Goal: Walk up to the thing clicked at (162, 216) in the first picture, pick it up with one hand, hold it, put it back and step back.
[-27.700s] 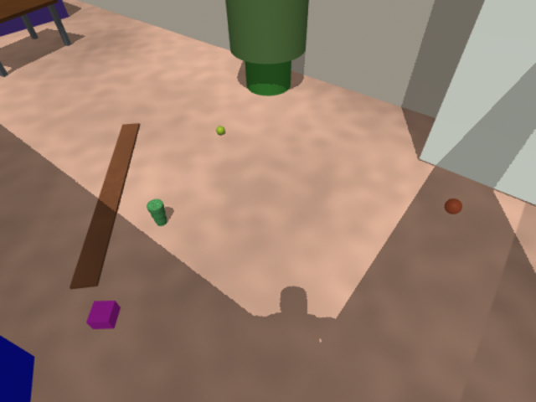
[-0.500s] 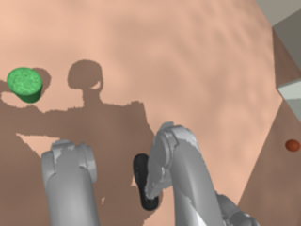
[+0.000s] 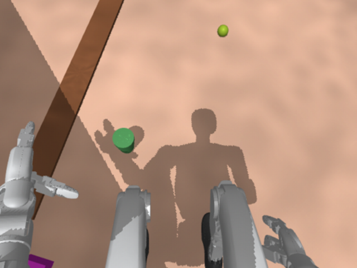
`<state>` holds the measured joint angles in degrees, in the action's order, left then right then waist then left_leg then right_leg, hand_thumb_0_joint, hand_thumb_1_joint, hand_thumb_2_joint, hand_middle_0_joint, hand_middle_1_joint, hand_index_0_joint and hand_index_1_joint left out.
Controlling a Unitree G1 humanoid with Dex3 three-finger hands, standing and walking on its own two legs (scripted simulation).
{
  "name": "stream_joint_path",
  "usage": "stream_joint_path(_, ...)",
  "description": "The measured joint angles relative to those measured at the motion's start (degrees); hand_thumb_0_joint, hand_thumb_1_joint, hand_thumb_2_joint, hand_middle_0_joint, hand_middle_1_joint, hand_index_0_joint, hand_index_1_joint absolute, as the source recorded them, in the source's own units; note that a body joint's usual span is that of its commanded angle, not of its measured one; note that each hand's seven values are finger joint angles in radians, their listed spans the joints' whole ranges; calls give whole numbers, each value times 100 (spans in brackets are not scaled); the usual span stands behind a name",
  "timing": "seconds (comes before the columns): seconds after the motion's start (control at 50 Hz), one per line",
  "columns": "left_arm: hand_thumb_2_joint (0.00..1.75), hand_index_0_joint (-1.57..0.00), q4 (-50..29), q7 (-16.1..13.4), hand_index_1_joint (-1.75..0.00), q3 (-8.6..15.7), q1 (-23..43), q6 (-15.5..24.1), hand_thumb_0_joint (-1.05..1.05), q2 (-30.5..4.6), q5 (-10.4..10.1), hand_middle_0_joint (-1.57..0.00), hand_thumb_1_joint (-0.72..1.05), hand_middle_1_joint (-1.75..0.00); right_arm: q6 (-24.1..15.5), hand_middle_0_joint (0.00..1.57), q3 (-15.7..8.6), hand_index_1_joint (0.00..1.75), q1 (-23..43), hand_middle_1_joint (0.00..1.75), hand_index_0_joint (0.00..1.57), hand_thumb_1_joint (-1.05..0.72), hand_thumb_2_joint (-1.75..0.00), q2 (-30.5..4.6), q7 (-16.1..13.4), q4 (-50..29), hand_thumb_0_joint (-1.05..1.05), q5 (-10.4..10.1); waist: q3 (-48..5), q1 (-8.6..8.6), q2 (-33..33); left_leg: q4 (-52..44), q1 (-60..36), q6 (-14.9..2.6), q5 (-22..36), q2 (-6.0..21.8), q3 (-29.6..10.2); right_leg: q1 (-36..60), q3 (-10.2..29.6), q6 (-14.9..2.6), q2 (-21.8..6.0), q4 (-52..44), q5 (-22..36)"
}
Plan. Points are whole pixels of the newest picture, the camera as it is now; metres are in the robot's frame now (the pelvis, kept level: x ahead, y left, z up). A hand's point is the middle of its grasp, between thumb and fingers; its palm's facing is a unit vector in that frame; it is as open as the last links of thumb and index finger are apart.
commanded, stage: home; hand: left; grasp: from the side
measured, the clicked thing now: (125, 143) +0.50 +0.19 -0.40
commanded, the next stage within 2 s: none
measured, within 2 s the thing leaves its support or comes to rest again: neither
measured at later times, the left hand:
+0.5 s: hand (53, 185) +0.28 +0.20 +0.10, palm faces +0.14 -0.93 -0.34, open 17.5 cm
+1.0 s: hand (19, 227) +0.23 +0.18 +0.19, palm faces +0.17 -0.94 -0.29, open 17.5 cm
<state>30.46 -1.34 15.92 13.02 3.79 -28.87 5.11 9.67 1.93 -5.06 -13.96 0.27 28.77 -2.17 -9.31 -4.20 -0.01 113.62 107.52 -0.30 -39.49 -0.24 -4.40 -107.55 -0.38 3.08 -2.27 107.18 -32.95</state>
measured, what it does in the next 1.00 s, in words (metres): rises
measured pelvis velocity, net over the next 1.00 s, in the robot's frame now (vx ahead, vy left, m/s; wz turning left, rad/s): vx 0.08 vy -0.02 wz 0.06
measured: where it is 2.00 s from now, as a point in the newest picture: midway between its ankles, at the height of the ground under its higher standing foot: (175, 260)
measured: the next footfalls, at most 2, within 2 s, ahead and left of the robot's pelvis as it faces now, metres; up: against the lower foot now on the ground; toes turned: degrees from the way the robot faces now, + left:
none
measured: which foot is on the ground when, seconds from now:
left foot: down 0.00-1.00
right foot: down 0.00-1.00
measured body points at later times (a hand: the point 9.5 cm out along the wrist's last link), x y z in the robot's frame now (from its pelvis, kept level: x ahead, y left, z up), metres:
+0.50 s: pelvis +0.06 -0.02 +0.20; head +0.15 +0.00 +0.64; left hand +0.27 +0.25 +0.12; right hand +0.22 -0.27 +0.11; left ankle +0.07 +0.11 -0.44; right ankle +0.11 -0.15 -0.44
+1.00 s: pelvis +0.08 -0.02 +0.25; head +0.10 -0.01 +0.70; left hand +0.22 +0.23 +0.21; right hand +0.27 -0.24 +0.19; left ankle +0.07 +0.11 -0.44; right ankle +0.11 -0.15 -0.44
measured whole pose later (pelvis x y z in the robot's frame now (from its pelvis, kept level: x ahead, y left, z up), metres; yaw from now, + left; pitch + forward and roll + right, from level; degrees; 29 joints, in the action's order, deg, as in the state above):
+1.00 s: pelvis +0.08 -0.02 +0.25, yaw +3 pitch +8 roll -2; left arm -0.2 -8.6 -0.8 -27.1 -16.0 -12.1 -0.9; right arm -6.1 2.1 -14.7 -11.3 -10.3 27.0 -0.8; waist -6.9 -0.9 -1.8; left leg 56.2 35.0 1.4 -29.0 2.1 -3.2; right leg -35.7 -2.5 1.3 -1.4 52.6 -24.5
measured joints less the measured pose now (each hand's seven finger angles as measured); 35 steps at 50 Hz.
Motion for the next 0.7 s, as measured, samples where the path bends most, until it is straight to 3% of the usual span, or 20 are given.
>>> stream_joint_path(0.18, 6, -7, -287, -333, -5, -442, -689, -506, -1, 564, -248, -7, -54, -5, -461, 21, -86, 30, 21, 30, 20, -90, -90, -12, -383, -119, 1, -40, -120, 68, -32, -1523, -1780, 147, 109, 84, 22, 1676, -77, -113, 6, -1321, 15)
stream_joint_path(0.38, 4, -6, -746, -631, -5, -892, -1608, -1088, -1, 1142, -474, -6, -57, -5, -768, 21, -89, 30, -491, 30, 20, -90, -90, 47, -637, -33, 1, -54, -33, 63, -32, -3212, -3837, 224, 407, 197, 38, 3709, -165, -217, 73, -2914, 241)
stream_joint_path(0.7, 6, -7, -2764, -918, -6, -1632, -3666, -1901, -1, 1605, -662, -7, -54, -6, -1175, 21, -32, 30, -1206, 30, 20, -90, -90, 225, -1087, -122, 2, 0, 3, 149, -218, -5347, -6616, 177, 918, 275, 134, 6530, -184, -184, 129, -5086, 748)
